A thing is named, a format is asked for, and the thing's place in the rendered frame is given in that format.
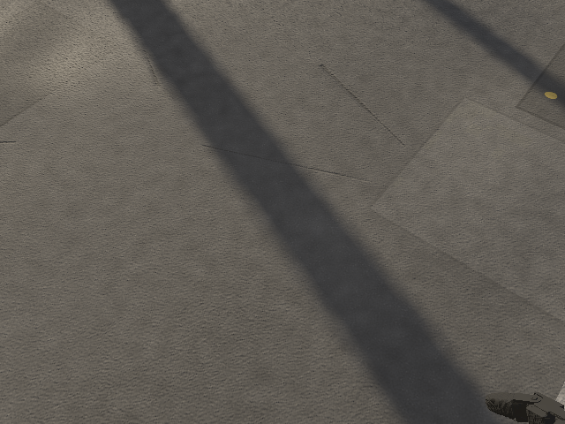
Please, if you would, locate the robot right hand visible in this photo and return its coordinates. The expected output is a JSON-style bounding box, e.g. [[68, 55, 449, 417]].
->
[[486, 392, 565, 424]]

